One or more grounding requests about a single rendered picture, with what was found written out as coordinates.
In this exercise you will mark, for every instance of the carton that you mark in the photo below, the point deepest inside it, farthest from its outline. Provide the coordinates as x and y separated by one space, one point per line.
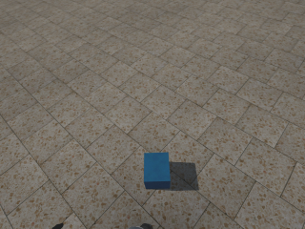
157 171

